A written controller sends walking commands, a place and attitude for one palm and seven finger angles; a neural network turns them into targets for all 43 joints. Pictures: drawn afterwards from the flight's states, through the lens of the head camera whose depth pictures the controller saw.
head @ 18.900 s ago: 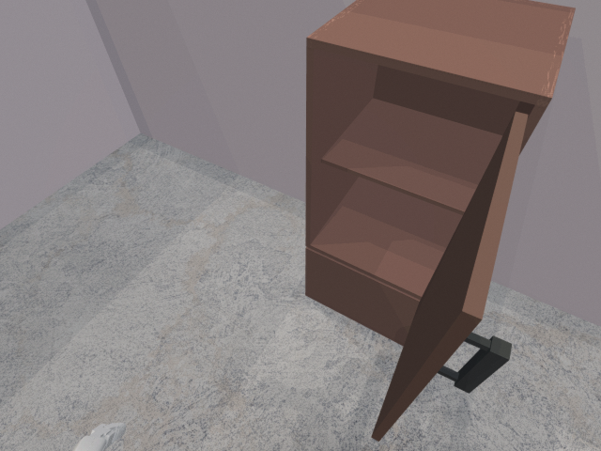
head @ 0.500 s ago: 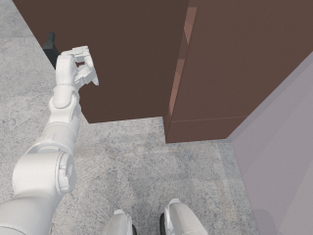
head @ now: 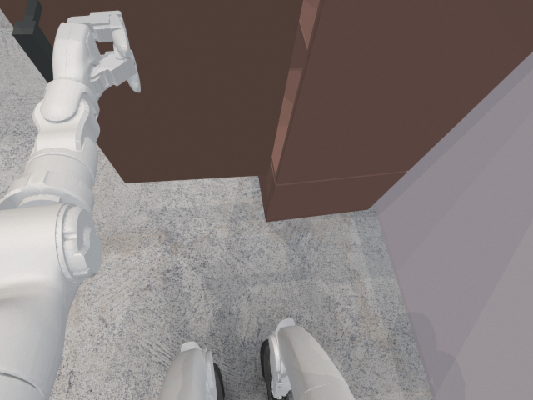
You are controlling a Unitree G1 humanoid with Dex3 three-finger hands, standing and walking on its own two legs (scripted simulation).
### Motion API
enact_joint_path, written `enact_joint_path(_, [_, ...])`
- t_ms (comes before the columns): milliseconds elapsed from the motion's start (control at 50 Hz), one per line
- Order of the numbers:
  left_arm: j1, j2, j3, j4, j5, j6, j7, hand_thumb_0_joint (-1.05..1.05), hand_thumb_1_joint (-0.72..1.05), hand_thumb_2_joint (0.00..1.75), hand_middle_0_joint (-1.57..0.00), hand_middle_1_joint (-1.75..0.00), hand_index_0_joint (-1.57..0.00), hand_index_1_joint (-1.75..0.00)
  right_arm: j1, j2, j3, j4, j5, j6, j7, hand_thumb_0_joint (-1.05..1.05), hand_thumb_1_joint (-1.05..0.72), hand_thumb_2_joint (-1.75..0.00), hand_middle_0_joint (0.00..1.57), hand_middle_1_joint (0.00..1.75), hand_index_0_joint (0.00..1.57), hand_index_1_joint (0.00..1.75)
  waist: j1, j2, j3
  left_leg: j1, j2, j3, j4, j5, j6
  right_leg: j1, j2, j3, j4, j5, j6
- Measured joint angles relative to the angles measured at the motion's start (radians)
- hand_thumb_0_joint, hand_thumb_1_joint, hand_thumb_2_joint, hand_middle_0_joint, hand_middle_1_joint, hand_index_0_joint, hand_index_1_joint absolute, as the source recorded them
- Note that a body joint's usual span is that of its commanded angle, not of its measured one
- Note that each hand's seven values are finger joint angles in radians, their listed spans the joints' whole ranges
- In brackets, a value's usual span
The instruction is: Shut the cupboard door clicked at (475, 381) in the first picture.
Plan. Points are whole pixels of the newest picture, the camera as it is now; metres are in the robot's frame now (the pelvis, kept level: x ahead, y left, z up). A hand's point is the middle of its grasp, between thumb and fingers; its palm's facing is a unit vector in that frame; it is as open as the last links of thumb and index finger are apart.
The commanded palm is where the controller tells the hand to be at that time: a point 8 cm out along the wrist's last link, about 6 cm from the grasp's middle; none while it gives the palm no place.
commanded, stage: push the door shut along its arc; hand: left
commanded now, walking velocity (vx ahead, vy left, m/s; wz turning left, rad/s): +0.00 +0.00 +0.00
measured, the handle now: (56, 60) +0.59 +0.19 +0.09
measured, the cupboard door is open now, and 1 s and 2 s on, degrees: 87 74 74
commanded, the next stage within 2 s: pull the fist back off the door in 0.30 s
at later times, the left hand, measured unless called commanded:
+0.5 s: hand (139, 27) +0.62 +0.08 +0.10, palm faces -0.01 -0.99 +0.10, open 3.3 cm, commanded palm +0.60 +0.09 +0.09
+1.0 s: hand (156, 62) +0.57 +0.06 +0.09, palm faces +0.17 -0.98 -0.03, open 3.1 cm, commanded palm +0.52 +0.11 +0.09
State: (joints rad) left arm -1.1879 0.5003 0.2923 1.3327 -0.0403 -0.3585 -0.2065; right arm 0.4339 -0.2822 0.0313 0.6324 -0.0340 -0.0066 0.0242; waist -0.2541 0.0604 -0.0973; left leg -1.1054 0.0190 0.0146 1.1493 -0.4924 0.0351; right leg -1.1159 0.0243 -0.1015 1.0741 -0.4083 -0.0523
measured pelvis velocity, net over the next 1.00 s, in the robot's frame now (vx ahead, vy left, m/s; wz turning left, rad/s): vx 0.04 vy -0.01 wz -0.01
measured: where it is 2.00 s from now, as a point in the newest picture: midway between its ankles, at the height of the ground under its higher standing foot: outside the picture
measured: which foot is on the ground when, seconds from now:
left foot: down 0.00-1.00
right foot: down 0.00-1.00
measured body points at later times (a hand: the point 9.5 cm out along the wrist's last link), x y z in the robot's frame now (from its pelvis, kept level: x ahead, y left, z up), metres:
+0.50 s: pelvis +0.00 +0.01 -0.02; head +0.19 +0.02 +0.39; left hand +0.62 +0.14 +0.10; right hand -0.08 -0.24 -0.10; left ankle +0.02 +0.10 -0.64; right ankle +0.05 -0.09 -0.64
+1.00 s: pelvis +0.04 -0.01 +0.02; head +0.18 -0.02 +0.45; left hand +0.56 +0.12 +0.09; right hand -0.02 -0.26 -0.09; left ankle +0.02 +0.10 -0.64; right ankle +0.05 -0.09 -0.64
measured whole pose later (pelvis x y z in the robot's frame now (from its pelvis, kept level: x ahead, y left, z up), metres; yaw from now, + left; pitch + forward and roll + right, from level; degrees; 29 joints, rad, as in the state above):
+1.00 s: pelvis +0.04 -0.01 +0.02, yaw -1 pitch +25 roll -1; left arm -1.00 0.25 0.32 1.22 0.04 -0.46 0.28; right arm 0.47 -0.24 -0.02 0.65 -0.09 0.01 0.11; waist -0.21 0.06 -0.13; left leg -0.95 0.03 0.03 1.01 -0.49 0.02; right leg -0.98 0.04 -0.07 0.97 -0.42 -0.06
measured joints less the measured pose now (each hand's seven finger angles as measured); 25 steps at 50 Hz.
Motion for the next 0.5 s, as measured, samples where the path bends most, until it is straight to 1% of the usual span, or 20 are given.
enact_joint_path(120, [-0.066, 0.024, -0.025, 0.032, 0.007, 0.024, -0.011, 0.00, 0.93, 0.97, -1.30, -1.50, -1.30, -1.50, 0.001, -0.001, 0.005, 0.006, -0.006, -0.009, 0.001, 0.01, -0.90, -0.90, 0.20, 0.30, 0.20, 0.30, -0.016, 0.002, 0.002, -0.033, 0.000, -0.009, 0.022, -0.006, 0.003, -0.025, -0.001, -0.009, 0.011, -0.003, 0.002])
enact_joint_path(420, [-0.235, 0.100, -0.058, 0.085, 0.046, 0.090, -0.034, 0.03, 1.00, 1.02, -1.30, -1.50, -1.29, -1.50, 0.026, 0.006, 0.015, 0.027, -0.029, -0.026, 0.004, 0.00, -0.90, -0.90, 0.20, 0.30, 0.20, 0.30, -0.073, 0.007, 0.005, -0.135, 0.004, -0.022, 0.082, -0.024, 0.009, -0.115, 0.002, -0.023, 0.050, -0.012, 0.006])
enact_joint_path(440, [-0.239, 0.087, -0.027, 0.081, 0.041, 0.098, -0.009, 0.04, 0.99, 1.01, -1.30, -1.50, -1.30, -1.50, 0.035, 0.008, 0.013, 0.024, -0.034, -0.026, 0.004, 0.00, -0.90, -0.90, 0.20, 0.30, 0.20, 0.30, -0.070, 0.010, 0.003, -0.141, 0.005, -0.024, 0.084, -0.025, 0.008, -0.120, 0.003, -0.024, 0.050, -0.012, 0.006])
enact_joint_path(480, [-0.238, 0.038, 0.032, 0.064, 0.022, 0.103, 0.125, 0.04, 0.95, 0.99, -1.30, -1.50, -1.30, -1.50, 0.055, 0.012, 0.008, 0.019, -0.050, -0.025, 0.017, 0.00, -0.90, -0.90, 0.20, 0.30, 0.20, 0.30, -0.060, 0.015, -0.005, -0.148, 0.006, -0.023, 0.082, -0.027, 0.007, -0.127, 0.004, -0.023, 0.047, -0.011, 0.009])
enact_joint_path(500, [-0.232, 0.009, 0.051, 0.050, 0.023, 0.102, 0.211, 0.04, 0.93, 0.98, -1.30, -1.50, -1.30, -1.50, 0.062, 0.017, 0.006, 0.018, -0.061, -0.025, 0.029, 0.00, -0.90, -0.90, 0.20, 0.30, 0.20, 0.30, -0.055, 0.014, -0.008, -0.146, 0.006, -0.021, 0.079, -0.026, 0.006, -0.126, 0.004, -0.020, 0.045, -0.011, 0.010])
